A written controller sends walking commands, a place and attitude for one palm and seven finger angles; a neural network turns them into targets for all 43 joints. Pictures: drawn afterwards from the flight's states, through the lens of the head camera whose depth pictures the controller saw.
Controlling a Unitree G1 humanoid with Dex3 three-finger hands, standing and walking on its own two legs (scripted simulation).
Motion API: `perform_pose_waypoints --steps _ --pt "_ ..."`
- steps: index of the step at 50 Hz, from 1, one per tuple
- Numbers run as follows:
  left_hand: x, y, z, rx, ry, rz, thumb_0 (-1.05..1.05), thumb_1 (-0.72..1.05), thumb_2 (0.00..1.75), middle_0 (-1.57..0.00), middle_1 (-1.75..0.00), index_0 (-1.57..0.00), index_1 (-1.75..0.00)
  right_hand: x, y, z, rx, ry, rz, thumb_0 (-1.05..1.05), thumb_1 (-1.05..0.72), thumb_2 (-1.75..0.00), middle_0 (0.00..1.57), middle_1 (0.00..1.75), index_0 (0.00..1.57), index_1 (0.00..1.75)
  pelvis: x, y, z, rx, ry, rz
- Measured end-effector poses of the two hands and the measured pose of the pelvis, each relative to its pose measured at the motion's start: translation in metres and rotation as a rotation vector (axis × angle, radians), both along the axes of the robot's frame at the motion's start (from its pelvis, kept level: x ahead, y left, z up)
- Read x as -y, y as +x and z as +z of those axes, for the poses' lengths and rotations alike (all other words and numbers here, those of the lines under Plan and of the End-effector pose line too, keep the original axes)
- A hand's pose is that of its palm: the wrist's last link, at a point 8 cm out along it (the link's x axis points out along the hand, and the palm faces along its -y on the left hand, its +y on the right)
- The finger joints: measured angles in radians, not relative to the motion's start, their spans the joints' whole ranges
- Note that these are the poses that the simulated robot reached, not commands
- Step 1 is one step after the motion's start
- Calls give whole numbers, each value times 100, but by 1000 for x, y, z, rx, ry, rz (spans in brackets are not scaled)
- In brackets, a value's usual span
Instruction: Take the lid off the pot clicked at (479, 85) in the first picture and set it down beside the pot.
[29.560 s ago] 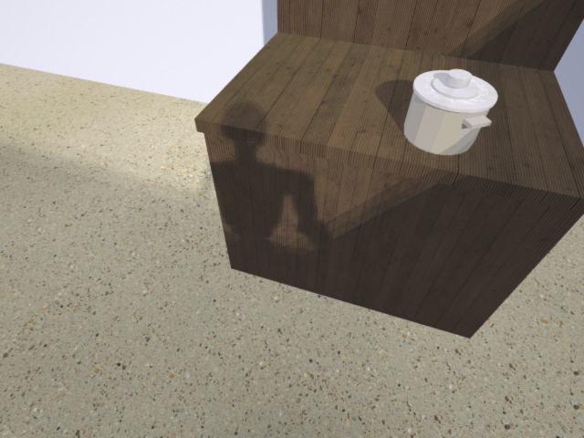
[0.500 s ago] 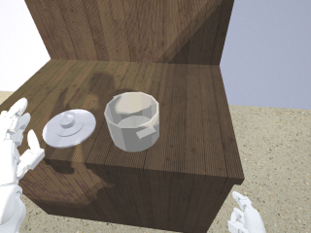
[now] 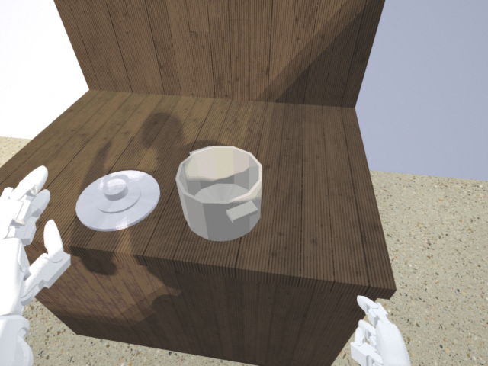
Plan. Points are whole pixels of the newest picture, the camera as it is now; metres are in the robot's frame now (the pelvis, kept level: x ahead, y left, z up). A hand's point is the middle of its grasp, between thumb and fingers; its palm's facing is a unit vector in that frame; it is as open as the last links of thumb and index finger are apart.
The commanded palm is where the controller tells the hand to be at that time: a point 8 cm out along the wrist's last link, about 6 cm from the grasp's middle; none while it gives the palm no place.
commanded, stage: step back with the hand held close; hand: left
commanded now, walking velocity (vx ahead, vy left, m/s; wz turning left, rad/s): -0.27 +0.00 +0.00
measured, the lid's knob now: (115, 189) +0.45 +0.36 +0.01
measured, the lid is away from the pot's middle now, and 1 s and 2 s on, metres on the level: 0.24 0.24 0.24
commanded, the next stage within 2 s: none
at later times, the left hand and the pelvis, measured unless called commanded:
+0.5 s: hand (38, 284) +0.15 +0.26 +0.17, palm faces +0.37 -0.81 -0.45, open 7.4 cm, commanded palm +0.09 +0.29 +0.19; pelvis -0.04 +0.02 -0.01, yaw -1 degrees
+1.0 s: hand (23, 321) +0.11 +0.25 +0.17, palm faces +0.42 -0.80 -0.42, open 7.4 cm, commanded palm +0.04 +0.29 +0.19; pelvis -0.08 +0.01 -0.03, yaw +1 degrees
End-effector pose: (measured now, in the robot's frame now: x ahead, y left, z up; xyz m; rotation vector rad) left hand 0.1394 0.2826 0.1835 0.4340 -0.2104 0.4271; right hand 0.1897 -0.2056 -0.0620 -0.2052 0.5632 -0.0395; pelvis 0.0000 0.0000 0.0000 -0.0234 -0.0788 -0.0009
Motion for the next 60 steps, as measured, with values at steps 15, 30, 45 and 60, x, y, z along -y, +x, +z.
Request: perform_pose_waypoints --steps 15,30,45,60 --pt "-9 7 -10 -50 110 -195 1 89 90 -21 -31 -21 -30 17 -48 3 -126 -75 -141 1 -90 -90 20 30 20 30 -19 -21 -3 -74 10 -18" --pt "-6 -43 1 104 107 -94 1 89 90 -21 -31 -21 -30 6 -84 -18 -103 -25 -95 1 -90 -90 20 30 20 30 -11 -56 -17 -62 2 -2" --pt "-13 -66 -2 116 163 -106 1 89 90 -21 -31 -22 -30 21 -114 -9 -74 -82 -135 1 -90 -90 20 30 20 30 -12 -79 -21 -62 3 10" --pt "0 -76 0 181 143 -139 1 89 90 -21 -31 -22 -30 23 -128 -16 -129 -92 -104 1 -90 -90 20 30 20 30 -6 -95 -24 -78 -5 23"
